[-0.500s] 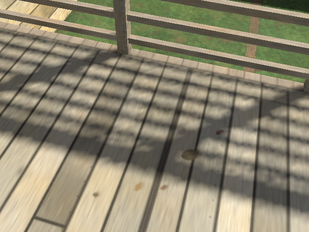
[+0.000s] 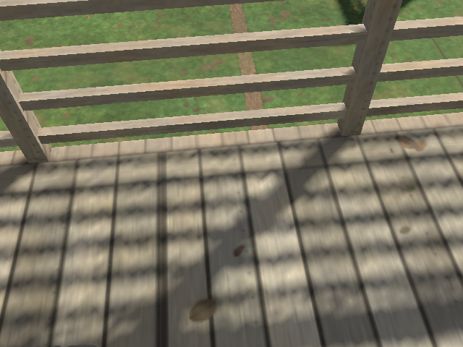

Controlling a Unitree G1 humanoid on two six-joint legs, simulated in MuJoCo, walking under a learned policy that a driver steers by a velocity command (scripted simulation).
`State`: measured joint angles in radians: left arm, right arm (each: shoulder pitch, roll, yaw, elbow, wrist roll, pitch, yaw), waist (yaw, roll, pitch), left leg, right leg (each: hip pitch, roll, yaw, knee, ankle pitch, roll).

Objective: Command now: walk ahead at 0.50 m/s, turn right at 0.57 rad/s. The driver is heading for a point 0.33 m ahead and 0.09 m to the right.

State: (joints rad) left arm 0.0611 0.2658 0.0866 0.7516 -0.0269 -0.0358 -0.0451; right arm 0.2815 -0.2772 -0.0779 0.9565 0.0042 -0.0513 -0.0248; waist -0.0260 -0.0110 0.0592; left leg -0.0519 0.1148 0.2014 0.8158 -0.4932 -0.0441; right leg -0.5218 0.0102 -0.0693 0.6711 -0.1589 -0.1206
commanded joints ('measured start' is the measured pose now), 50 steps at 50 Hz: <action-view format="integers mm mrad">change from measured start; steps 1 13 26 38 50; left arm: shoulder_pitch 345 196 238 168 187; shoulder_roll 232 155 157 107 93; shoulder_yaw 63 35 7 -17 -34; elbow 9 -37 -10 47 116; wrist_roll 13 8 18 43 41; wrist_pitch -21 3 57 50 11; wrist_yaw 7 75 82 85 77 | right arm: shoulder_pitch -108 -241 -158 -222 -184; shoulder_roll -118 -55 -63 -67 -85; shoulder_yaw -5 3 25 36 32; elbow -168 -213 -210 -157 -97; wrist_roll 37 -13 -17 -29 -14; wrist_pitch -89 -37 -20 8 38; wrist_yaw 21 14 35 24 15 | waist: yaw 147 45 29 11 21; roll -101 -81 98 -47 3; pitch -345 -145 -260 -64 -96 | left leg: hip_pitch -770 -452 19 -206 -144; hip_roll -108 -96 221 -80 -70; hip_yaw -290 -219 -635 -245 -246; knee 620 -127 -444 -403 -325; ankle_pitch -60 522 668 152 489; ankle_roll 36 -15 328 49 76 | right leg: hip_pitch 895 290 10 174 285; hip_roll -336 -82 17 -86 -58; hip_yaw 851 230 237 206 166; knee -406 -330 489 -281 -221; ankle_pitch -161 588 -494 -305 94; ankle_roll -276 -69 179 58 94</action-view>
